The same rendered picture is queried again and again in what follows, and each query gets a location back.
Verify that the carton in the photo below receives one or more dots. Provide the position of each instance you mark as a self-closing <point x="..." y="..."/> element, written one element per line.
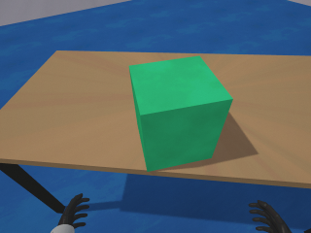
<point x="180" y="108"/>

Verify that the right robot hand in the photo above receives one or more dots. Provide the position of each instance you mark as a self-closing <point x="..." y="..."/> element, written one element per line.
<point x="273" y="220"/>

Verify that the left robot hand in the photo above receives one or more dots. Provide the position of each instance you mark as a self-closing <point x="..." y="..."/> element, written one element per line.
<point x="68" y="216"/>

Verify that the table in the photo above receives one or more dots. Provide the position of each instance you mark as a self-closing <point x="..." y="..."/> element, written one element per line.
<point x="77" y="112"/>

